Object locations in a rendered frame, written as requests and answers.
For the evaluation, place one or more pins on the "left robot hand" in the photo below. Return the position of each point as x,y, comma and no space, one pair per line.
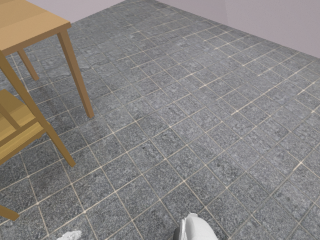
74,235

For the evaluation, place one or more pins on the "chair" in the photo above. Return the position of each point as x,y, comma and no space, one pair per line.
21,124

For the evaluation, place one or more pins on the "robot right thigh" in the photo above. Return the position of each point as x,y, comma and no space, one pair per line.
195,228

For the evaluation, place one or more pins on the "table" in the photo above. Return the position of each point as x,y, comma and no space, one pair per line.
23,24

